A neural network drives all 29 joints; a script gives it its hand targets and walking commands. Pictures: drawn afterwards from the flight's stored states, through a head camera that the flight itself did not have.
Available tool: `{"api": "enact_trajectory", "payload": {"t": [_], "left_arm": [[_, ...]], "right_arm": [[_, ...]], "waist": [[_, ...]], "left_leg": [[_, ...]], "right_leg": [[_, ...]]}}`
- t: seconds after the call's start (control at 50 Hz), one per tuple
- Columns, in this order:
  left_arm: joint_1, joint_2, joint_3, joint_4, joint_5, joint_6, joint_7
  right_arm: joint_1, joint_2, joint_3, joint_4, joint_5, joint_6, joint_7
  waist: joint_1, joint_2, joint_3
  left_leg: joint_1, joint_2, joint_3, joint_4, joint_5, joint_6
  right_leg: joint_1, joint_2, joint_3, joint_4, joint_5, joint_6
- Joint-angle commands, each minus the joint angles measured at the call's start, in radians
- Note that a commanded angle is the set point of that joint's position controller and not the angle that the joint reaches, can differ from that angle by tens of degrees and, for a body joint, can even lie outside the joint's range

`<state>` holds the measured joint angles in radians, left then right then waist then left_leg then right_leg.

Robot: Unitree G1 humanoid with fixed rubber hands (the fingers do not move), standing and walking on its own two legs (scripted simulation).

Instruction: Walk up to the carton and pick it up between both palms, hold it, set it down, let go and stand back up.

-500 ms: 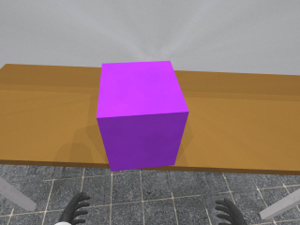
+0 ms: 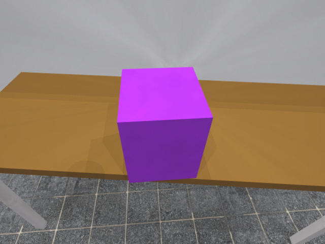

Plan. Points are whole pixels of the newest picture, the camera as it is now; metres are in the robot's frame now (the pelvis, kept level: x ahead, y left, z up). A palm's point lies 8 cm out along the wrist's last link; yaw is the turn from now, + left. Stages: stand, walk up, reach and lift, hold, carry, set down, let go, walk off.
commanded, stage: stand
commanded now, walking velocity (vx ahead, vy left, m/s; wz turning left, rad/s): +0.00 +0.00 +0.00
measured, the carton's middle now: (160, 125) +0.43 +0.02 +0.07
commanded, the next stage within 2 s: none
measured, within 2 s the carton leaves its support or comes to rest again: neither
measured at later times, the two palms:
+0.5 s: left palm out of the picture +0.00 +0.28 -0.12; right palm out of the picture +0.01 -0.24 -0.11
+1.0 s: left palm out of the picture +0.00 +0.26 -0.13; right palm out of the picture +0.01 -0.25 -0.12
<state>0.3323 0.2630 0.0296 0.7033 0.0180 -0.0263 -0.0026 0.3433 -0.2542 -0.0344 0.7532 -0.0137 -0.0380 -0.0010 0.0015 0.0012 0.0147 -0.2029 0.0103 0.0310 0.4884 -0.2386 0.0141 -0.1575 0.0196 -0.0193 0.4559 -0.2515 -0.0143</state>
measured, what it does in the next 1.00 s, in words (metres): stands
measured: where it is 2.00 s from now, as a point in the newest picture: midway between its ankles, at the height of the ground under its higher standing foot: outside the picture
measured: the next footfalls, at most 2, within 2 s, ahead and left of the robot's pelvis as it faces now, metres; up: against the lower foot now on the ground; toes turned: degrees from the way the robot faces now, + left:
none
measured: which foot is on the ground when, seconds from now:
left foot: down 0.00-1.00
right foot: down 0.00-1.00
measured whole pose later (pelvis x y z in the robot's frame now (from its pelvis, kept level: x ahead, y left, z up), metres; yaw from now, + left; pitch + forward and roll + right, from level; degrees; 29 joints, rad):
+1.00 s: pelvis -0.01 +0.01 +0.00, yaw +1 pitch -2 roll +0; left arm 0.39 0.26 -0.01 0.87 0.01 -0.02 0.02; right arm 0.38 -0.25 0.00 0.85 -0.01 -0.02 -0.02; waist -0.01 0.00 0.01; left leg -0.24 -0.01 0.02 0.48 -0.21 0.03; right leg -0.20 0.00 -0.01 0.47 -0.24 0.00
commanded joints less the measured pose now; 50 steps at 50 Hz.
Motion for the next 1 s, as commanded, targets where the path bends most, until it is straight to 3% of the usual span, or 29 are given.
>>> {"api": "enact_trajectory", "payload": {"t": [0.0,0.26,0.44,0.98], "left_arm": [[-0.005,0.114,0.025,-0.07,-0.002,-0.024,0.007],[0.054,0.119,0.0,-0.005,-0.002,-0.017,0.011],[0.091,0.113,0.004,0.04,-0.002,-0.015,0.011],[0.104,0.115,-0.008,0.128,-0.014,-0.007,0.027]], "right_arm": [[0.012,-0.126,-0.028,-0.075,0.002,-0.02,-0.005],[0.053,-0.138,-0.013,-0.048,0.007,-0.01,-0.006],[0.069,-0.142,-0.013,-0.029,0.006,-0.005,-0.013],[0.092,-0.115,0.0,0.056,0.008,0.007,-0.027]], "waist": [[-0.002,0.002,0.021],[0.001,0.018,0.072],[-0.001,0.019,0.067],[-0.007,-0.003,0.052]], "left_leg": [[-0.014,0.099,-0.118,-0.094,0.075,0.021],[-0.107,0.095,-0.156,-0.152,-0.127,0.023],[-0.123,0.098,-0.183,-0.177,-0.191,0.019],[-0.042,0.086,-0.157,-0.124,0.015,0.009]], "right_leg": [[-0.054,-0.112,0.122,-0.098,0.051,-0.007],[-0.076,-0.1,0.114,-0.077,-0.056,0.002],[-0.087,-0.092,0.111,-0.069,-0.074,0.007],[-0.091,-0.115,0.127,-0.095,0.029,0.002]]}}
